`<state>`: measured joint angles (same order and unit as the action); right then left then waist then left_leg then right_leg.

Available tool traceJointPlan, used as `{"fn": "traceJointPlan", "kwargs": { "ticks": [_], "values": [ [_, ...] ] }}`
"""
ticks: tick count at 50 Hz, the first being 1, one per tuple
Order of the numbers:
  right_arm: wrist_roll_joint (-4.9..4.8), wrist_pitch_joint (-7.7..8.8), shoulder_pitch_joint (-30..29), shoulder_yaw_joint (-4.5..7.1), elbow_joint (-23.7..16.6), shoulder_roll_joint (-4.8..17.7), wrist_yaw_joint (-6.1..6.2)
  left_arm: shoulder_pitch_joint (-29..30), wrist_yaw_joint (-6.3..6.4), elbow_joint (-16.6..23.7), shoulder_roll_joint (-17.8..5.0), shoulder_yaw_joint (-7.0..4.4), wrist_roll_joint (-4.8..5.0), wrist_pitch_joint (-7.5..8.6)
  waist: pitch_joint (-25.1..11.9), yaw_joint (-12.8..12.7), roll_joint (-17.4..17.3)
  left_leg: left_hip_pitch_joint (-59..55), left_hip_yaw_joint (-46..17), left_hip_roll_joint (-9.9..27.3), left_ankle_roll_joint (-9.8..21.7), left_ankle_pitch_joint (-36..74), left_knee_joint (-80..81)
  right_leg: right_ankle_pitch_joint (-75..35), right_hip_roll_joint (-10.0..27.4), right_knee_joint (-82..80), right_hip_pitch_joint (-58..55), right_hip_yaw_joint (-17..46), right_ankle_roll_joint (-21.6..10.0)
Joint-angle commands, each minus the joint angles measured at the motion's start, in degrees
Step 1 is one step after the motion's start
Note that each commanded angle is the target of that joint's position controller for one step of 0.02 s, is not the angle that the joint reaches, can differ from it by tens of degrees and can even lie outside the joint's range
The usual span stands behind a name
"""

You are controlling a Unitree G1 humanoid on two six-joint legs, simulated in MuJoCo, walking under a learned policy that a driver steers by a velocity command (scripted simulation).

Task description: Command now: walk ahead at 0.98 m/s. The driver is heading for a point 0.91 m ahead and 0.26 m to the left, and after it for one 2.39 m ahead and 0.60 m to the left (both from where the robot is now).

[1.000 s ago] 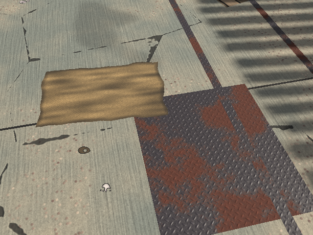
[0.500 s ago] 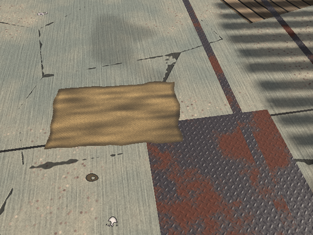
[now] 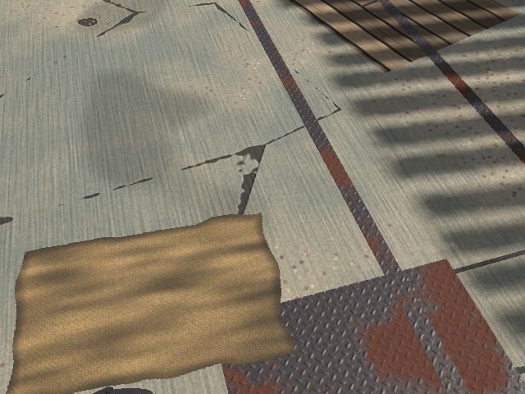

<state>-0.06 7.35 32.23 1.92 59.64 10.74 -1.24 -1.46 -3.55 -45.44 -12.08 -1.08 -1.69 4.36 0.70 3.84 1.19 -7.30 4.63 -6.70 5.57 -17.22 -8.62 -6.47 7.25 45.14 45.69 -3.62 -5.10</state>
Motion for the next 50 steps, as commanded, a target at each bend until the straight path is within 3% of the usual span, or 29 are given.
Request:
{"fn": "traceJointPlan", "kwargs": {
  "ticks": [1,2,4,6,7,8,9,10,11,12,14,16,17,18,20,22,25,26,27,28,29,30,31,32,34,37,41,45,50],
  "values": [
    [-0.41,1.52,-0.50,0.64,-3.05,7.85,0.77,7.70,-0.10,4.61,-1.78,0.59,0.72,0.62,9.77,-1.67,-1.99,11.47,-3.98,14.62,2.96,39.24,9.88,-5.86,-3.95,-10.69,-12.38,-4.42,-1.48],
    [-0.14,1.32,0.11,0.52,-2.91,8.43,0.97,8.36,0.25,5.03,-2.74,0.35,0.64,0.71,8.30,-1.62,-2.69,6.82,-4.08,14.83,2.63,48.94,7.13,-4.26,-5.79,-12.60,-14.02,-4.88,-2.02],
    [0.91,0.52,-0.52,0.89,-2.86,11.69,1.73,3.42,1.25,4.64,-5.58,-0.65,0.50,0.78,2.21,-5.21,-6.31,-0.78,-5.36,16.64,2.24,70.79,-4.09,3.98,-10.00,-13.56,-20.62,-4.19,-2.85],
    [2.01,-1.03,-3.70,1.70,-3.12,14.85,2.45,-15.58,3.10,-0.34,-9.84,-2.66,0.61,0.91,-8.11,-14.81,-7.72,1.71,-6.46,16.91,2.79,69.91,-28.48,12.07,-10.47,-16.18,-40.07,-1.11,-4.03],
    [2.22,-1.11,-5.03,1.29,-4.37,12.18,2.29,-25.74,4.29,-2.75,-13.39,-3.97,-0.60,0.93,-13.71,-18.10,-6.03,13.59,-6.35,14.60,3.40,53.46,-44.87,21.30,-2.88,-13.71,-55.07,5.60,-4.61],
    [-0.51,-0.94,3.35,-1.09,-6.58,0.20,0.96,-27.39,4.50,-2.65,-18.57,-5.35,-3.59,1.26,-22.01,-10.21,10.80,38.38,-5.69,5.77,1.78,1.83,-69.84,39.19,17.36,-16.49,-73.85,35.07,-10.37],
    [-2.25,-0.48,0.61,0.25,-6.62,6.81,1.47,-25.41,3.07,-2.57,-13.76,-5.14,-1.98,1.08,-24.38,-11.46,7.61,44.58,-9.98,4.76,3.45,-4.67,-76.25,49.40,18.11,-28.03,-71.49,49.42,-10.29],
    [-1.98,-0.66,-7.59,0.88,-8.83,8.55,1.77,-18.99,2.77,-2.66,-10.31,-4.39,-1.54,1.55,-12.19,-9.47,4.08,48.12,-9.75,8.52,3.77,2.34,-74.03,47.04,15.21,-30.92,-61.22,38.40,-7.53],
    [-1.28,-1.01,-10.78,0.74,-9.42,7.75,1.55,-15.71,2.61,-2.63,-7.07,-3.67,-1.41,2.19,-5.73,-8.20,-1.13,46.66,-9.34,10.36,3.25,4.60,-71.22,31.51,14.39,-32.03,-52.02,30.07,-6.64],
    [-0.46,-1.95,-11.79,0.79,-9.27,6.29,1.35,-14.78,2.79,-3.30,-5.62,-3.25,-1.57,2.67,-1.47,-6.38,-3.02,44.60,-9.16,11.63,2.52,3.94,-69.81,16.00,12.52,-31.83,-45.49,21.94,-5.24],
    [1.23,-4.34,-9.37,0.95,-9.93,3.70,0.81,-16.65,2.89,-5.70,-2.82,-2.19,-0.35,3.60,0.59,-2.48,-0.68,40.24,-7.89,12.70,0.59,1.05,-66.95,-9.21,10.87,-29.96,-38.18,9.24,-3.14],
    [1.55,-5.78,-12.25,0.94,-11.87,2.26,0.35,-16.58,2.91,-6.55,-3.18,-2.12,1.07,4.37,2.14,-1.03,2.40,42.18,-5.35,12.55,-0.42,2.69,-62.59,-21.38,8.98,-30.27,-36.28,0.89,-1.14],
    [-4.80,-5.43,-13.12,1.87,-13.08,3.36,0.92,-6.30,3.65,-3.37,-3.78,-2.39,1.99,4.13,1.73,0.06,7.69,43.55,-7.53,13.74,-1.07,4.26,-60.56,-19.89,5.82,-31.39,-36.17,-2.45,-0.29],
    [-4.93,-5.13,-15.71,1.63,-14.78,4.36,0.87,-3.13,4.33,-2.00,-5.13,-2.53,2.08,4.00,2.53,0.67,7.39,42.70,-5.42,13.27,-1.62,8.01,-54.40,-18.73,4.33,-32.73,-33.15,-5.45,-0.07],
    [-2.23,-4.23,-19.34,1.42,-16.38,4.30,0.05,-2.20,6.13,-1.24,-7.86,-3.04,1.96,3.22,3.73,0.04,3.34,35.20,0.21,10.49,-3.09,18.71,-38.48,-15.98,0.67,-31.07,-27.77,-11.94,0.03],
    [-0.96,-3.80,-19.11,1.96,-16.52,4.89,-1.23,-6.87,7.48,-1.13,-11.75,-3.80,2.54,2.80,-0.67,-1.39,2.28,29.03,4.80,5.72,-3.29,26.94,-31.40,-24.21,0.76,-25.12,-31.95,-12.70,0.39],
    [-1.26,-4.80,-11.82,4.62,-16.93,11.44,-2.11,-4.83,7.45,1.51,-14.57,-4.57,4.72,1.15,-6.46,3.35,6.00,20.50,4.73,2.78,0.50,21.29,-29.09,-35.26,4.50,-10.79,-37.77,-10.56,1.66],
    [-1.13,-5.27,-4.23,6.38,-15.56,15.31,-1.66,-3.07,6.93,2.35,-14.04,-4.50,4.69,0.62,-9.83,7.43,4.28,11.89,2.90,2.17,2.84,22.19,-27.28,-30.48,4.57,0.96,-35.90,-9.49,2.74],
    [-1.41,-5.66,-1.12,7.18,-14.55,16.87,-0.60,-2.23,5.80,2.54,-10.80,-3.59,4.27,0.53,-7.89,9.03,-2.52,6.06,-1.09,3.57,4.86,28.32,-21.04,-3.00,-0.29,16.91,-29.68,-8.82,5.69],
    [-0.05,-5.61,-7.20,6.76,-16.18,18.77,0.07,-5.55,4.31,4.30,-2.74,-1.72,1.08,0.87,-2.45,0.92,-21.46,3.80,-17.16,10.03,9.58,58.32,-23.55,46.29,-11.32,39.21,-13.65,-6.57,8.19],
    [3.81,-3.81,-12.92,5.90,-21.85,21.11,-0.59,-18.42,3.52,5.39,-4.44,-1.18,1.59,1.77,-18.90,-5.98,-19.60,-5.70,-46.98,24.07,23.23,57.06,-18.15,47.30,-14.63,50.47,-5.79,8.91,9.00],
    [2.62,-3.93,-17.20,6.56,-25.68,20.31,-1.32,-15.63,3.24,6.10,-11.26,-2.25,2.30,2.13,-23.02,-3.39,-9.65,-5.83,-51.38,25.29,23.48,34.31,-11.19,42.08,-12.48,49.43,-4.72,13.68,7.34],
    [0.24,-3.96,-20.18,6.00,-26.70,17.88,-1.38,-9.43,3.61,7.78,-13.15,-2.85,2.40,1.85,-14.51,-3.98,-1.20,1.89,-46.93,22.26,19.72,21.28,-9.11,36.71,-10.66,42.98,-2.11,13.37,6.58],
    [-1.50,-4.16,-22.11,5.25,-26.84,15.66,-0.91,-6.99,4.62,7.75,-12.46,-3.00,1.47,0.91,-11.21,-5.41,4.61,8.56,-43.44,19.55,16.06,15.96,-8.58,33.45,-8.38,38.16,-3.84,13.38,6.99],
    [-1.11,-5.06,-23.24,4.98,-27.89,14.51,0.24,-5.24,5.33,8.81,-12.18,-3.34,0.87,-1.09,-8.00,-6.67,2.49,18.81,-36.36,14.63,12.96,21.92,-8.56,31.73,-7.41,29.29,-9.90,13.44,7.66],
    [-1.02,-6.69,-21.32,5.68,-28.39,15.43,2.42,-2.82,5.49,9.84,-7.94,-2.67,0.50,-1.82,-8.90,-5.65,0.54,20.74,-29.70,9.91,10.39,35.54,-12.22,28.52,-9.19,17.68,-12.12,11.52,9.40],
    [-1.59,-9.34,-21.21,6.03,-30.11,15.90,4.42,0.25,5.94,10.49,-7.39,-2.82,1.75,-2.69,-11.10,-4.15,-4.03,17.94,-32.00,8.52,6.25,24.52,-13.51,21.71,-11.02,8.98,-10.94,12.98,10.60],
    [-1.01,-10.34,-21.81,5.71,-31.43,14.81,4.44,2.79,5.81,10.87,-8.05,-3.34,1.74,-2.25,-8.22,-2.48,-8.78,18.24,-34.74,7.64,4.67,13.02,-13.64,19.17,-11.32,1.82,-12.09,13.45,9.99],
    [-0.04,-10.30,-21.82,4.36,-32.23,13.36,3.56,2.10,4.29,10.78,-9.26,-3.49,1.24,-0.79,-9.15,-0.74,-10.65,16.69,-37.60,10.02,5.67,25.16,-18.58,21.01,-9.87,-6.30,-19.52,11.78,7.88]
  ]
}}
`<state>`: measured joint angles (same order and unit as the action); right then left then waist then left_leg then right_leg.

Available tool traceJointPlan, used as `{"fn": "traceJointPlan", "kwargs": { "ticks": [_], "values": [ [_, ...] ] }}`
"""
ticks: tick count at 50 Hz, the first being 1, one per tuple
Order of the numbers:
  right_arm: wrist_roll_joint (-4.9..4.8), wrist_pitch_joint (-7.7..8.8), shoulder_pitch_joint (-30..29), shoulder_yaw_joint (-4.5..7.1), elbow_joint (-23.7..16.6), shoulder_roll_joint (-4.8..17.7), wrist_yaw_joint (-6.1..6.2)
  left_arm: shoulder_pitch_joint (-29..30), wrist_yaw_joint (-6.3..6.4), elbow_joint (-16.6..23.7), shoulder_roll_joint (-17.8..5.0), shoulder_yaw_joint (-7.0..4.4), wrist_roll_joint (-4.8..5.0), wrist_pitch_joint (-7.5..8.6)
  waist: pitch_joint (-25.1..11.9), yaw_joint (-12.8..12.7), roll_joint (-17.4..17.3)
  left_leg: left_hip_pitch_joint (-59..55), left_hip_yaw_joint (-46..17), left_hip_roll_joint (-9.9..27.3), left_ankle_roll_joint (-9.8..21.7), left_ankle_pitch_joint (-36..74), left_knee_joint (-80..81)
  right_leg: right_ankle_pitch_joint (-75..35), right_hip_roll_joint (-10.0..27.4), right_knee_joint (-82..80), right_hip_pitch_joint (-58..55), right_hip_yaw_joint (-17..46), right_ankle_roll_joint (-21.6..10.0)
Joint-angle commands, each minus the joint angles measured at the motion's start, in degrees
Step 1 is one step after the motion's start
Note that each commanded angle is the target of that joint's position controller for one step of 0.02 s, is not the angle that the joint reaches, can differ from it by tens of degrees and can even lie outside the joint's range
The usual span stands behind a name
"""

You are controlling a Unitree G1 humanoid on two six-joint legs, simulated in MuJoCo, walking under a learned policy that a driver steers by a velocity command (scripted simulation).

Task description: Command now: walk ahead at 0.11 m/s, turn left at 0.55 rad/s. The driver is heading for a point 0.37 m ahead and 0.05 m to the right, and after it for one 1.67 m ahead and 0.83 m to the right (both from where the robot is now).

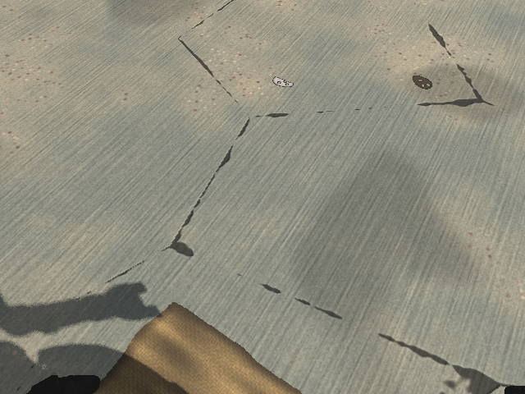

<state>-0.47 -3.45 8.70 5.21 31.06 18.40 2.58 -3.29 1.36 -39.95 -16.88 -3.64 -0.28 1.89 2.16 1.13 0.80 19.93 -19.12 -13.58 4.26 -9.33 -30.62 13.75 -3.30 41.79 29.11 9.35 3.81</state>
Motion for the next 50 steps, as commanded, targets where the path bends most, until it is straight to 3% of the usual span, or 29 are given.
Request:
{"fn": "traceJointPlan", "kwargs": {
  "ticks": [1,3,4,5,6,7,9,10,11,12,15,22,24,25,26,27,28,29,30,32,35,39,42,44,46,47,48,49,50],
  "values": [
    [0.09,0.56,1.23,0.79,-3.93,5.57,-0.60,1.88,-1.12,4.84,-4.85,-1.11,0.04,1.81,-12.19,1.30,-9.68,-8.98,-14.67,16.67,6.76,7.68,4.03,-0.06,1.13,-6.12,-7.69,-1.70,-1.95],
    [-0.25,0.87,2.35,-0.33,-3.28,3.64,-1.56,-1.68,-1.90,3.69,-3.78,-1.36,0.50,1.79,-9.78,-0.55,-5.78,1.00,-13.55,12.88,4.96,-24.68,4.20,-1.22,2.00,-15.73,-20.64,-3.89,-4.01],
    [0.19,1.45,4.61,-1.58,-2.37,0.78,-1.97,-6.32,-1.71,3.52,-4.88,-1.63,-0.24,1.98,-10.10,-2.03,0.07,7.92,-8.74,9.25,2.53,-35.93,-6.46,10.75,9.65,-19.06,-27.57,4.57,-7.05],
    [-0.99,2.59,4.21,-2.17,-3.49,-0.82,-2.13,-12.33,-1.67,2.67,-9.45,-2.40,-1.24,2.10,-7.15,-2.93,9.56,18.18,3.47,2.18,-0.27,-32.14,-19.60,30.20,18.04,-27.84,-29.91,20.13,-12.79],
    [-1.85,4.30,-0.23,-1.02,-5.27,3.22,-1.82,-13.72,-1.98,1.53,-12.71,-3.79,-1.68,3.15,0.76,-3.27,13.82,28.36,4.65,6.12,-1.17,-23.49,-26.95,41.16,23.85,-33.73,-24.70,36.81,-17.91],
    [-1.53,5.11,-1.55,-0.17,-4.49,6.88,-1.66,-12.06,-1.38,2.03,-10.95,-3.51,-0.42,3.63,3.95,-2.76,9.24,30.54,5.43,9.57,-1.96,-17.06,-29.84,38.03,24.07,-33.01,-22.80,34.19,-17.70],
    [0.59,5.92,0.62,-0.42,-2.29,5.71,-2.17,-12.27,-0.75,2.54,-8.57,-2.35,0.60,3.38,0.71,-2.35,4.82,28.14,10.56,12.34,-3.34,-9.50,-33.14,29.40,18.85,-31.83,-23.16,23.92,-14.12],
    [0.81,6.37,0.73,-0.74,-2.06,4.20,-2.40,-13.13,-0.86,2.11,-8.47,-2.03,0.79,3.41,0.68,-2.47,4.81,27.56,12.75,13.58,-3.51,-6.52,-34.28,26.81,17.07,-32.56,-22.01,20.66,-13.49],
    [6.28,5.28,-1.70,-1.31,-1.46,3.76,-4.77,-14.87,-2.09,0.27,-8.87,-2.05,-1.97,2.18,1.03,-3.13,-1.28,22.96,14.72,12.21,-3.59,-2.40,-33.86,24.95,13.82,-34.07,-15.64,15.85,-12.36],
    [5.75,4.83,-0.70,-1.61,-1.55,1.86,-5.76,-14.68,-2.60,0.18,-9.23,-2.25,-1.80,1.88,1.04,-2.32,2.90,21.28,16.30,12.33,-3.76,-1.16,-32.97,22.16,12.08,-34.25,-14.17,12.69,-11.85],
    [3.49,4.45,-1.49,-1.99,-1.24,2.00,-6.36,-16.95,-3.29,-0.52,-8.21,-2.04,-0.47,1.86,0.41,-3.83,9.00,21.00,18.56,14.56,-4.90,0.72,-26.84,18.18,11.40,-35.78,-16.37,9.57,-12.81],
    [2.17,5.78,-11.18,-2.70,-2.81,1.94,-6.16,-23.78,-2.82,-3.20,-9.22,-2.29,-0.73,2.10,1.88,-8.73,8.95,13.01,21.72,14.06,-4.30,-3.18,-2.84,11.45,14.58,-34.56,-23.12,7.75,-13.94],
    [2.16,6.42,-8.92,-2.74,-2.58,1.87,-5.57,-23.23,-2.58,-3.95,-9.46,-2.27,-0.68,1.71,2.75,-6.53,8.44,4.31,21.74,12.68,-2.80,-6.70,2.55,7.94,15.35,-32.35,-19.39,8.64,-14.73],
    [2.16,6.99,-3.83,-2.52,-1.24,2.19,-4.89,-21.84,-2.44,-4.04,-9.69,-2.29,-0.37,1.62,1.76,-3.16,7.19,-4.51,21.57,12.18,-1.85,-4.62,6.39,1.70,15.03,-28.99,-15.91,8.08,-14.44],
    [2.81,7.85,5.91,-1.58,1.95,4.28,-3.81,-20.39,-2.45,-3.84,-8.59,-1.93,-0.05,2.05,-3.05,1.89,3.51,-20.51,20.11,12.41,-1.05,-3.42,6.66,-8.60,11.78,-19.00,-9.38,4.79,-13.28],
    [4.04,8.41,18.18,-0.12,4.04,8.92,-2.60,-17.40,-2.75,-1.95,-6.12,-1.08,0.24,2.91,-11.49,9.17,-3.97,-36.76,9.32,22.86,0.43,-15.21,8.61,-6.13,6.57,-0.46,0.56,-0.44,-11.75],
    [5.33,8.08,23.83,1.49,4.99,16.03,-2.02,-17.77,-2.76,1.50,0.17,0.58,2.19,3.65,-18.09,9.78,-19.23,-48.53,-15.54,38.70,3.90,-39.08,16.12,15.34,-0.26,18.50,18.27,-7.05,-9.92],
    [4.78,8.02,19.53,0.94,4.43,12.55,-1.74,-14.64,-2.04,0.92,-4.17,-0.10,1.09,2.73,-13.06,8.25,-10.39,-38.91,-20.52,39.56,4.62,-41.43,17.49,11.27,2.26,27.28,22.42,-4.24,-10.66],
    [4.42,8.17,14.92,-0.56,4.19,8.11,-1.91,-12.15,-2.58,0.87,-4.94,-0.53,0.26,2.25,-7.10,5.62,-6.04,-32.67,-11.64,36.30,3.40,-34.06,16.66,6.26,4.87,28.66,22.48,-3.49,-10.66],
    [3.41,8.38,11.91,-1.91,5.11,3.80,-2.20,-13.37,-4.37,-0.81,-4.50,-0.63,-0.88,1.18,-3.05,2.43,-6.66,-24.43,1.73,30.80,1.04,-21.87,19.98,1.68,7.84,26.38,18.55,-4.70,-9.06],
    [1.97,9.37,13.27,-2.24,7.68,2.59,-2.33,-10.54,-5.87,-0.35,-2.53,-0.24,-1.55,-0.69,2.06,0.95,-8.16,-20.58,12.92,27.84,-0.27,-7.15,22.52,-2.81,9.00,29.06,21.33,-6.31,-7.89],
    [2.06,10.69,13.28,-2.47,10.81,1.43,-2.80,-2.62,-6.59,2.77,-1.71,0.48,-1.22,-0.96,6.13,-0.77,-6.40,-17.23,24.65,25.93,-0.60,9.60,25.33,-11.24,8.62,23.68,22.77,-8.74,-7.84],
    [1.99,11.04,13.76,-2.39,13.22,2.14,-2.22,3.05,-7.56,5.02,-1.33,1.53,-1.27,-0.86,8.09,-1.13,-3.63,-16.13,32.45,24.30,-2.55,23.43,26.89,-15.22,7.56,11.01,15.79,-15.56,-10.28],
    [1.87,11.04,15.54,-2.09,14.58,4.48,-1.65,4.69,-7.66,5.80,-0.96,2.07,-0.89,-0.93,6.35,-1.33,-3.51,-18.28,35.27,24.20,-3.85,49.54,23.07,-15.39,3.19,4.50,6.72,-21.19,-13.01],
    [2.18,9.92,15.56,-1.03,14.70,8.62,-0.50,-1.79,-6.90,4.33,-3.21,1.53,-0.48,-1.13,0.38,-5.76,-7.12,-24.16,35.24,26.23,-4.49,72.99,11.46,-10.83,-0.92,2.89,-1.64,-22.76,-15.05],
    [2.70,8.82,13.33,-0.44,14.16,10.49,-0.05,-10.69,-6.31,2.10,-5.54,0.58,-0.37,-1.15,-4.61,-10.75,-8.43,-24.10,34.45,27.57,-4.07,78.53,-0.02,-7.18,-2.61,3.11,-10.53,-21.71,-16.26],
    [3.12,7.84,10.17,0.01,12.91,11.72,0.00,-23.37,-5.43,-1.58,-8.60,-1.01,-0.46,-1.04,-10.56,-16.49,-8.51,-19.61,32.82,28.31,-2.99,76.11,-15.62,-3.51,-3.48,1.64,-23.99,-18.44,-18.08],
    [3.16,7.45,9.08,-0.04,12.57,10.77,-0.77,-30.72,-4.00,-4.42,-11.43,-2.81,-0.50,-1.00,-13.05,-18.67,-3.73,-9.40,33.04,23.91,-2.57,49.77,-36.41,-1.24,-2.59,-4.15,-37.36,-13.08,-19.74],
    [3.84,8.28,7.65,-2.54,10.50,1.06,-2.11,-24.94,-2.80,-4.15,-15.27,-4.01,0.49,-1.76,-7.78,-11.69,11.51,10.96,30.89,12.78,-3.59,-14.38,-59.01,-3.08,6.56,-4.34,-41.76,2.77,-21.49]
  ]
}}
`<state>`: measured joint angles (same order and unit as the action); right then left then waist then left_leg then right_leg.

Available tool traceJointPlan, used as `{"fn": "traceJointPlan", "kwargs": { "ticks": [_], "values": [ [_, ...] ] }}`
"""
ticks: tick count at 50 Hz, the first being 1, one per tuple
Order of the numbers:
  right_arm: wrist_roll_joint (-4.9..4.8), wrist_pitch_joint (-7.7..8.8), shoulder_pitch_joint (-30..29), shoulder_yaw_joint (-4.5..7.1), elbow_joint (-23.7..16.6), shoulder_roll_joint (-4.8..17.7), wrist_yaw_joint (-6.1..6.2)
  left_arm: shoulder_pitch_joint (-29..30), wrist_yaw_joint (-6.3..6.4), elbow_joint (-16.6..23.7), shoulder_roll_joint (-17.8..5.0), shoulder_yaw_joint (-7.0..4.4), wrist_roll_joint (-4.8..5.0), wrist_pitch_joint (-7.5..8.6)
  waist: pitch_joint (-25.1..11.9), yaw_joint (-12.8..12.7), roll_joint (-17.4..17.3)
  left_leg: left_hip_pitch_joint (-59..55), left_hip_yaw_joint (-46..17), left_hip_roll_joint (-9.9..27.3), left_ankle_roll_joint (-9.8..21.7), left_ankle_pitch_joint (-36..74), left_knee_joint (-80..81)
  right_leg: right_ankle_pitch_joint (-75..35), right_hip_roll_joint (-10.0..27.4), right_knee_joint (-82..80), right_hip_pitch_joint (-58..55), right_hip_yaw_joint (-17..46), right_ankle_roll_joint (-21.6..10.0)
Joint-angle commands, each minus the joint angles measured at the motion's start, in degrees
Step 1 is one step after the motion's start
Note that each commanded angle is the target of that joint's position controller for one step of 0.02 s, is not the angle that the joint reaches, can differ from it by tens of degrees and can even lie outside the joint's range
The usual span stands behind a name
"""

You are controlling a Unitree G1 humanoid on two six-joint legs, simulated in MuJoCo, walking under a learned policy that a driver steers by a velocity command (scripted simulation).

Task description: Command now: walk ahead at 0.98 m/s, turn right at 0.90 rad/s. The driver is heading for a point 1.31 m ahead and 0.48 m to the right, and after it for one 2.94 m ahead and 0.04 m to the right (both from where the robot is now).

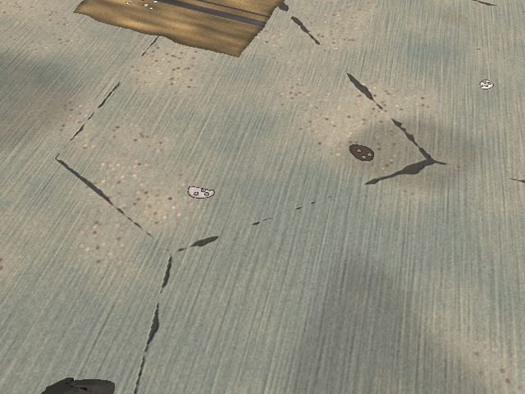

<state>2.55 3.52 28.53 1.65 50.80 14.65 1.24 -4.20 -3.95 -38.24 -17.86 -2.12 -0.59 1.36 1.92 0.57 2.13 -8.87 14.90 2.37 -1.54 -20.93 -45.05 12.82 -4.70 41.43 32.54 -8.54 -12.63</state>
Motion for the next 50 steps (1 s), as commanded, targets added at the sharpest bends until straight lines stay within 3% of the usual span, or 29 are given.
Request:
{"fn": "traceJointPlan", "kwargs": {
  "ticks": [1,2,3,4,7,11,15,17,18,19,20,21,22,23,24,25,29,33,37,39,41,42,43,44,45,46,47,48,50],
  "values": [
    [-1.01,2.61,-8.61,0.48,-16.04,5.66,-1.06,-20.97,2.41,-2.63,-19.44,-6.36,-1.06,-1.70,-19.59,-6.20,12.02,57.26,-16.18,-5.93,0.73,-7.38,-55.46,4.88,18.00,-15.96,-59.87,50.63,-17.09],
    [-0.17,4.06,-14.32,0.34,-16.49,8.86,-1.05,-21.06,3.00,-1.90,-16.36,-6.37,-0.61,-1.85,-16.38,-8.79,-0.01,61.10,-20.67,-2.37,1.41,-1.62,-50.82,13.98,19.30,-25.48,-55.77,55.68,-14.87],
    [-0.41,4.63,-15.04,0.15,-16.35,9.22,-1.15,-19.71,3.58,-3.09,-13.27,-5.59,-0.60,-1.49,-6.44,-5.43,-4.66,59.57,-20.66,0.27,1.59,1.37,-43.55,13.91,18.10,-28.57,-44.47,51.86,-11.94],
    [0.44,4.20,-15.96,-0.11,-16.17,8.58,-0.98,-17.81,3.74,-3.63,-11.44,-4.99,-0.58,-0.68,-2.32,-2.35,-7.97,55.54,-20.38,2.38,1.09,1.24,-38.09,8.91,15.65,-28.92,-35.14,46.85,-9.89],
    [2.36,0.21,-13.94,-0.75,-15.65,7.31,-1.14,-14.97,3.81,-3.09,-8.65,-3.41,0.06,1.79,2.21,2.70,-8.03,46.17,-19.36,5.38,-1.73,-2.04,-27.42,0.02,9.00,-30.00,-16.63,35.34,-8.41],
    [0.79,-0.32,-27.73,-2.22,-21.31,4.51,-2.45,-16.02,3.34,-3.27,-9.42,-3.84,0.36,3.01,5.65,-0.98,-3.79,40.27,-15.06,4.24,-2.91,15.90,-5.08,-9.46,2.88,-32.51,-8.19,28.78,-5.09],
    [-0.74,0.23,-32.42,-2.22,-22.58,5.35,-2.55,-19.78,3.09,-4.58,-11.08,-4.70,1.12,3.00,1.63,-5.25,0.20,34.84,-14.62,-0.11,-0.78,26.44,8.86,-26.27,4.60,-28.75,-19.02,30.49,-1.40],
    [-0.73,0.51,-29.76,-1.45,-21.96,7.43,-2.03,-18.58,3.65,-4.37,-12.11,-5.03,0.99,2.90,-0.88,-3.60,0.56,28.50,-15.62,-2.26,0.10,23.17,14.43,-34.90,5.06,-23.09,-23.95,31.51,0.92],
    [-0.91,0.65,-24.41,-0.35,-20.39,9.98,-1.40,-17.87,3.74,-4.26,-13.58,-5.32,0.61,2.92,-4.99,-1.04,0.60,21.94,-15.79,-4.04,0.62,18.28,14.25,-42.80,5.04,-16.18,-26.22,31.75,2.33],
    [-1.29,0.91,-14.66,0.97,-18.22,12.55,-0.57,-15.34,3.49,-3.87,-15.53,-5.64,0.23,3.05,-10.31,5.11,0.40,11.28,-15.67,-3.83,1.19,13.74,14.21,-44.82,4.27,-4.41,-24.68,31.06,3.54],
    [-0.83,1.09,-1.55,2.52,-15.32,15.54,0.71,-12.19,3.27,-3.04,-13.26,-5.05,-0.21,3.76,-16.13,11.82,-0.56,-3.57,-18.71,0.84,2.23,6.64,11.84,-37.98,2.07,11.01,-16.61,28.91,4.51],
    [1.62,1.40,6.78,3.71,-13.78,19.26,1.66,-12.87,3.48,-0.83,-2.82,-2.44,0.31,4.33,-22.31,11.76,-15.16,-17.27,-37.99,17.21,4.18,-16.39,16.35,6.79,-3.40,31.37,-1.83,23.02,4.80],
    [2.05,1.07,-1.26,4.36,-14.96,21.39,0.75,-18.73,3.33,2.30,-2.08,-1.06,2.42,3.91,-26.26,3.88,-28.15,-16.66,-69.20,25.95,8.44,-26.59,30.25,15.79,-3.80,40.43,8.93,18.26,5.40],
    [1.33,0.70,-9.30,3.60,-16.54,14.52,0.38,-14.30,3.71,0.05,-6.37,-1.41,0.44,2.67,-16.17,3.90,-15.77,-7.39,-62.50,22.33,8.98,-32.74,31.23,8.08,1.64,41.48,12.06,16.63,5.14],
    [0.72,0.45,-11.68,2.63,-16.15,10.50,0.11,-10.98,3.01,0.12,-7.65,-1.77,-0.63,1.97,-10.11,3.61,-8.73,0.00,-50.99,19.83,8.47,-23.41,30.00,3.98,4.14,38.57,11.41,14.82,5.66],
    [0.83,0.41,-11.34,2.26,-14.73,8.94,-0.11,-8.85,2.15,0.13,-7.36,-1.85,-1.11,1.26,-6.71,3.19,-4.54,5.10,-42.76,17.50,7.59,-12.69,30.17,2.99,5.92,36.55,10.12,14.13,6.19],
    [-1.01,2.42,-6.21,1.36,-8.17,5.91,-1.27,-3.60,-0.22,4.38,-2.07,-0.20,-1.58,-1.34,-0.25,0.71,-6.78,12.51,-24.25,14.64,5.65,7.11,33.70,1.11,10.38,34.25,12.74,13.13,7.00],
    [-0.78,3.85,-9.26,1.45,-6.89,6.80,-1.68,3.01,-0.97,8.08,-2.73,0.39,-0.97,-1.82,4.04,-1.75,-6.32,17.05,-8.54,10.99,3.98,21.21,37.88,-10.04,10.00,24.55,12.14,9.70,7.41],
    [-0.49,3.85,-2.87,1.80,-3.69,9.24,-1.19,10.75,-2.33,9.55,-1.20,1.63,-1.40,-1.13,7.94,0.45,-3.53,14.20,-0.05,9.21,2.50,41.68,39.88,-13.19,6.07,5.82,4.01,0.65,3.78],
    [-0.62,3.14,-0.54,2.13,-3.03,12.18,-0.52,8.64,-1.76,7.94,-1.79,1.48,-1.66,-0.57,4.76,-1.29,-6.32,8.73,0.48,10.77,2.77,69.39,34.51,-10.38,1.12,2.35,-3.23,-1.96,1.82],
    [-0.51,1.46,-1.82,2.80,-3.19,16.07,0.20,-3.51,-0.38,3.67,-4.91,0.11,-1.91,0.06,-2.75,-8.43,-9.37,6.39,-0.24,13.29,4.08,84.30,17.41,-3.14,-2.67,0.46,-16.78,-0.43,-0.18],
    [-0.49,0.84,-3.90,2.66,-3.78,16.50,0.39,-15.43,0.60,-0.34,-7.16,-1.19,-2.05,0.21,-7.66,-13.86,-10.12,11.01,-1.24,13.77,5.60,81.80,3.47,-1.39,-2.55,-3.55,-30.23,3.33,-1.77],
    [-0.53,0.54,-5.06,2.58,-4.19,15.33,0.20,-22.68,1.91,-3.03,-10.58,-3.05,-2.44,-0.06,-10.92,-16.66,-7.38,22.02,-1.19,9.94,5.76,58.43,-17.05,2.67,1.65,-7.43,-43.98,10.52,-2.67],
    [-1.86,0.80,1.95,0.59,-7.88,5.44,-1.13,-17.05,2.95,-1.17,-16.60,-4.32,-3.03,-0.34,-18.45,-5.07,11.59,44.20,-4.79,0.18,3.38,-8.24,-42.69,2.89,21.57,-8.84,-60.74,38.68,-6.09],
    [-3.25,1.47,-3.30,0.97,-10.12,9.82,-0.75,-19.45,3.49,0.61,-15.48,-4.49,-2.32,-0.50,-26.75,-9.67,2.90,51.25,-17.69,-2.22,4.91,-4.77,-49.57,8.32,25.60,-18.67,-62.02,51.51,-8.72],
    [-3.79,1.85,-9.02,1.08,-10.63,10.00,-0.74,-18.17,4.21,-1.63,-13.06,-4.31,-2.21,0.23,-15.62,-8.98,-1.71,55.11,-19.06,-0.03,5.24,0.94,-46.76,7.40,24.24,-22.89,-53.00,43.66,-6.89],
    [-3.54,1.85,-8.67,0.58,-9.92,8.48,-1.09,-16.51,4.37,-3.40,-9.77,-3.44,-2.10,1.27,-5.83,-5.34,-4.56,53.28,-18.60,2.47,5.52,3.52,-40.30,4.08,22.69,-25.41,-40.73,37.03,-4.91],
    [-2.72,1.00,-8.45,0.39,-8.82,7.20,-1.49,-14.14,4.27,-4.13,-7.27,-2.73,-2.33,2.54,-2.12,-2.44,-6.50,49.83,-19.74,4.54,5.52,4.34,-35.62,1.51,20.50,-27.00,-32.68,31.43,-2.88],
    [-1.51,-1.66,-4.31,0.27,-5.35,5.26,-2.72,-12.49,4.23,-5.21,-3.02,-1.34,-1.56,4.28,0.85,1.26,-5.23,42.73,-20.55,6.17,4.91,6.18,-30.76,0.35,16.47,-31.65,-22.65,22.02,0.97]
  ]
}}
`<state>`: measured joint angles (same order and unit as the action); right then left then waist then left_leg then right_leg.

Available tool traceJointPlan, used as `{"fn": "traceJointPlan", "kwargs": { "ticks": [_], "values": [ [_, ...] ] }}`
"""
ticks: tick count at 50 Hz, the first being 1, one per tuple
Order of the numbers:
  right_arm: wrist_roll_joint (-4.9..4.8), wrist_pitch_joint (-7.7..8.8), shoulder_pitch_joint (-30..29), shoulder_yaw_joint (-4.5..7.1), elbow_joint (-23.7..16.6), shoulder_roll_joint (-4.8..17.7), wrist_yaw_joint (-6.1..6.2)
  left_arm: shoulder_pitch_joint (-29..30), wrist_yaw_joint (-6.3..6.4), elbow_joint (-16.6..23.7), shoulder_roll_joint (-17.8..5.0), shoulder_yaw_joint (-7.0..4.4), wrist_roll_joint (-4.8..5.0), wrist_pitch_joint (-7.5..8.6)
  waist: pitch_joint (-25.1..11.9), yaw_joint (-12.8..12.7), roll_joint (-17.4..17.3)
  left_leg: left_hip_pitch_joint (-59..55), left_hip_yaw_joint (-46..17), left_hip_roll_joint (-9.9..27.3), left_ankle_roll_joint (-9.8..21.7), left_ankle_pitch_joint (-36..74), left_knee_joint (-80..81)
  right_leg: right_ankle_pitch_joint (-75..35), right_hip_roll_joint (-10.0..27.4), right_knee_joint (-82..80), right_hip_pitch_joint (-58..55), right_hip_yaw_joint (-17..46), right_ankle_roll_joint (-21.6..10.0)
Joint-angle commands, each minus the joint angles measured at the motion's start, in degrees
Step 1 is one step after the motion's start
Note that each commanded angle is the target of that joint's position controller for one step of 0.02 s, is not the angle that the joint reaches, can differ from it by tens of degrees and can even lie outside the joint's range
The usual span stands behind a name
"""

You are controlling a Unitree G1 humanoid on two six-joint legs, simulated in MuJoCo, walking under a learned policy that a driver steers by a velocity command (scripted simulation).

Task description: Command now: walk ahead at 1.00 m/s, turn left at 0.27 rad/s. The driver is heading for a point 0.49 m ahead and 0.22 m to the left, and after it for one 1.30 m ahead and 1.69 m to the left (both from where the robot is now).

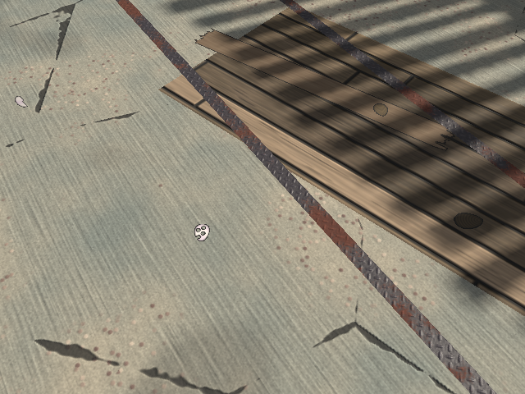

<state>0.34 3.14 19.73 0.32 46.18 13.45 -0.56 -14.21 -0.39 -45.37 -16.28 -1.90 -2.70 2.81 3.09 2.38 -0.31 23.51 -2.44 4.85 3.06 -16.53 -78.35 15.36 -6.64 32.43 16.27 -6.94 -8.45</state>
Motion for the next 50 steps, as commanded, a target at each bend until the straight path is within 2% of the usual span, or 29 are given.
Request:
{"fn": "traceJointPlan", "kwargs": {
  "ticks": [1,3,6,10,12,14,15,16,17,18,19,20,22,25,28,31,33,34,35,36,37,38,39,40,41,43,45,48,50],
  "values": [
    [0.78,-2.06,4.56,1.63,-0.96,5.69,-1.48,-3.22,0.33,1.38,-4.41,-1.40,1.10,3.74,0.31,0.22,0.20,10.59,-3.13,4.08,0.01,2.44,4.86,-5.04,18.83,-24.03,-5.02,18.03,-2.66],
    [0.54,-2.54,-2.55,1.63,-2.65,4.95,-1.97,-4.99,-0.38,-0.26,-4.04,-1.39,1.73,4.94,4.02,-1.05,1.06,15.65,-1.59,4.24,-0.02,7.80,9.78,-14.90,16.47,-26.70,-5.14,10.27,0.19],
    [-0.14,-1.56,-10.31,1.02,-4.94,3.71,-2.74,-4.97,-0.65,-0.98,-3.30,-0.91,1.69,5.71,5.20,-1.95,1.59,15.24,4.41,1.71,1.30,19.34,22.27,-30.88,11.47,-27.70,-5.94,-1.60,3.90],
    [0.05,-0.85,-14.88,0.43,-6.40,3.88,-4.11,-7.64,1.01,-2.37,-6.39,-0.69,2.33,6.20,2.94,-1.99,2.84,7.39,12.41,-3.96,4.53,28.28,37.27,-58.59,13.62,-25.73,-14.47,-6.79,7.40],
    [0.31,-1.27,-9.35,1.30,-4.55,7.06,-3.94,-7.22,2.77,-1.85,-9.67,-1.45,1.78,4.91,-2.08,1.57,5.89,1.03,14.80,-8.75,5.81,23.24,38.71,-78.06,15.46,-15.52,-21.35,-7.42,8.92],
    [0.54,-1.96,9.66,3.57,0.64,12.09,-3.07,-1.77,3.82,0.12,-12.74,-2.48,0.61,2.66,-10.53,11.88,7.58,-17.89,12.47,-11.62,8.55,14.51,37.28,-85.21,17.70,8.94,-17.61,-5.92,8.79],
    [0.39,-2.11,21.57,5.37,3.73,14.86,-2.04,2.82,3.51,1.17,-13.68,-3.03,0.45,1.71,-13.11,18.41,4.60,-29.44,6.54,-9.26,12.32,10.83,41.96,-70.36,15.30,32.66,-8.96,-5.65,8.14],
    [-1.56,-2.80,18.31,6.60,4.22,15.98,-1.00,7.25,1.82,2.04,-6.69,-1.51,-0.12,2.36,-7.34,15.27,-9.76,-34.30,-0.87,-6.00,13.22,11.30,44.29,-3.43,2.47,56.44,8.72,-3.87,7.65],
    [1.12,-3.01,11.04,7.59,1.64,23.05,-0.97,-2.53,1.32,8.65,-1.77,0.39,1.59,3.77,-15.12,2.52,-18.45,-48.54,-31.61,6.51,26.65,14.27,47.58,14.65,0.37,72.63,31.73,7.23,11.23],
    [0.76,-3.05,8.96,7.68,-1.05,20.15,-0.50,-0.25,1.24,9.89,-4.23,1.28,0.74,5.25,-19.35,5.23,-6.14,-49.09,-45.68,10.88,28.03,-4.41,60.65,10.68,3.14,68.91,36.53,14.40,9.52],
    [0.91,-2.89,7.26,6.46,-0.48,14.56,0.27,2.75,0.83,9.67,-6.15,1.21,0.51,6.00,-8.63,2.54,4.17,-36.44,-42.81,9.61,23.34,-11.10,66.12,5.50,6.85,59.50,35.32,14.76,8.25],
    [0.83,-2.52,4.82,5.72,0.32,12.10,0.26,4.33,0.69,10.00,-5.71,1.20,-0.15,5.61,-3.09,-0.98,7.74,-25.66,-36.81,6.73,19.71,-9.00,66.96,4.22,9.32,52.22,31.16,13.70,8.29],
    [0.38,-0.62,2.99,5.07,-0.14,11.64,0.62,3.86,0.50,9.97,-4.91,1.93,-2.07,2.66,1.46,-4.42,7.66,-11.58,-29.21,1.79,18.11,-0.21,67.42,5.04,11.68,45.09,24.46,12.91,10.10],
    [-0.09,1.32,2.23,5.45,-1.09,13.53,0.23,10.47,-0.29,13.57,-3.73,2.90,-1.63,0.88,3.68,-3.79,4.25,0.22,-20.64,-3.90,16.86,8.03,70.35,-0.64,13.23,27.87,17.58,8.68,12.13],
    [-0.71,1.35,3.97,6.12,-1.14,13.70,-0.23,18.37,-0.94,16.54,-1.56,3.90,0.42,1.18,2.53,0.73,0.01,-1.28,-17.40,-7.06,12.63,18.43,68.98,-16.48,10.90,10.11,11.59,6.45,11.93],
    [-0.73,1.10,6.02,6.91,-1.05,14.81,-0.49,20.60,-0.58,17.61,-2.86,3.51,1.20,1.62,-0.49,3.41,-2.80,-10.57,-19.36,-5.17,10.23,28.21,65.09,-20.59,8.23,1.49,8.78,6.80,10.79],
    [-0.46,1.04,4.71,7.31,-1.69,15.77,0.01,16.96,0.06,16.73,-5.40,2.47,1.09,2.07,-3.50,1.46,-3.22,-15.07,-20.77,-4.56,7.91,36.31,58.63,-16.97,6.17,-3.44,2.07,7.96,9.96],
    [-0.04,1.14,3.70,7.61,-2.02,17.30,0.00,10.70,0.70,14.95,-8.22,1.20,1.25,2.33,-8.08,-1.72,-2.85,-16.80,-20.54,-4.74,6.55,43.23,50.62,-11.62,4.81,-3.11,-4.98,8.20,9.17],
    [0.10,1.41,0.47,7.85,-2.71,18.82,-0.25,-0.13,1.45,12.46,-10.47,-0.06,1.33,2.66,-13.60,-8.62,-2.23,-13.50,-19.23,-6.37,5.28,43.23,38.15,-8.05,6.02,-2.98,-16.83,8.45,8.36],
    [0.27,2.22,-2.08,6.75,-4.24,14.87,-0.30,-13.58,2.70,10.04,-14.26,-1.87,0.27,2.90,-20.73,-14.55,0.99,-5.02,-16.09,-8.56,4.74,31.63,20.97,6.56,14.72,-1.17,-31.26,16.01,6.70],
    [-1.03,2.46,-0.11,4.19,-6.92,4.91,-0.06,-16.89,3.14,9.25,-18.01,-2.81,-2.19,2.76,-24.92,-11.54,15.90,12.17,-9.78,-14.25,4.01,-14.06,4.17,25.88,31.08,-8.93,-42.83,40.92,4.07],
    [-1.64,1.75,3.79,3.26,-8.86,7.05,-0.03,-10.09,2.53,9.72,-18.51,-3.67,-1.34,2.18,-26.68,-6.24,23.78,20.84,-6.46,-11.22,4.32,-10.80,-3.53,34.76,34.83,-18.02,-40.63,62.19,-0.41],
    [0.04,0.54,-1.48,3.75,-7.13,10.86,0.19,-3.69,2.22,11.05,-11.21,-2.55,-0.78,1.84,-16.57,-6.64,12.13,23.36,-4.35,-6.72,4.18,-3.91,-3.75,36.36,30.94,-18.31,-31.83,51.91,0.01],
    [1.03,-0.04,-4.66,3.93,-7.37,11.44,-0.54,-2.17,1.90,10.20,-7.63,-1.71,-0.27,1.67,-10.33,-6.40,5.43,22.35,-2.91,-4.70,3.52,-0.38,-0.73,24.45,27.99,-17.37,-24.35,40.27,0.93],
    [1.43,-0.66,-6.68,3.96,-7.57,10.87,-1.41,-2.87,1.75,8.78,-6.51,-1.43,-0.52,1.70,-7.48,-5.86,2.64,21.00,-2.55,-3.11,2.88,0.21,0.94,14.35,25.67,-17.74,-19.73,32.49,2.04],
    [2.03,-2.19,-8.96,3.02,-9.82,7.63,-2.92,-6.66,1.43,4.56,-4.62,-0.92,0.36,2.68,-3.40,-4.30,5.53,21.23,-2.45,-0.36,2.21,0.45,2.39,3.38,23.43,-19.28,-14.60,22.30,3.35],
    [1.94,-3.23,-12.20,2.18,-12.13,5.85,-3.58,-8.13,0.55,2.20,-3.15,-0.69,1.49,3.66,-1.90,-3.33,4.95,23.64,-1.42,0.68,2.16,2.64,2.87,-6.21,22.30,-21.02,-13.61,14.33,4.68],
    [1.74,-3.49,-17.08,1.42,-15.84,6.33,-4.26,-5.37,0.18,1.58,-4.91,-1.02,1.21,4.84,0.87,-1.01,5.78,22.59,0.51,1.12,1.73,11.15,9.95,-17.27,21.23,-24.23,-9.19,3.95,5.24],
    [1.55,-3.55,-21.08,1.14,-16.91,7.05,-4.91,-5.64,0.28,0.65,-6.04,-1.24,1.02,5.01,3.57,-1.24,3.28,19.73,4.35,0.08,2.53,15.72,19.63,-20.90,19.10,-26.73,-8.61,-2.47,6.22]
  ]
}}
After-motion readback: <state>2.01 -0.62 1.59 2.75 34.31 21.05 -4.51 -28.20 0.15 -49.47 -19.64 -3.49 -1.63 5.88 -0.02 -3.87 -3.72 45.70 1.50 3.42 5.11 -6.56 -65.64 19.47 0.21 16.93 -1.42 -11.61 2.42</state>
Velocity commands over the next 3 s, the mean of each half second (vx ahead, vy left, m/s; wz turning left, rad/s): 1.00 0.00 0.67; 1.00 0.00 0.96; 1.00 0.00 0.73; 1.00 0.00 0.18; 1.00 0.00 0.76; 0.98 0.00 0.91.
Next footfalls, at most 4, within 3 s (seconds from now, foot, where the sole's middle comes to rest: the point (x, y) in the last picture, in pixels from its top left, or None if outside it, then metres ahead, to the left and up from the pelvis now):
0.30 left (219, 393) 0.48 0.11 -0.76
0.72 right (224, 239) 0.93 0.10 -0.76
1.18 left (85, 209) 1.06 0.54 -0.76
1.60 right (5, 140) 1.39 0.88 -0.76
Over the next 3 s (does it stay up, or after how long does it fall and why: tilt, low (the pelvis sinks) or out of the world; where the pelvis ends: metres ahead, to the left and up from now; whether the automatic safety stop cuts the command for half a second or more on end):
stays up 1.24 2.02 -0.02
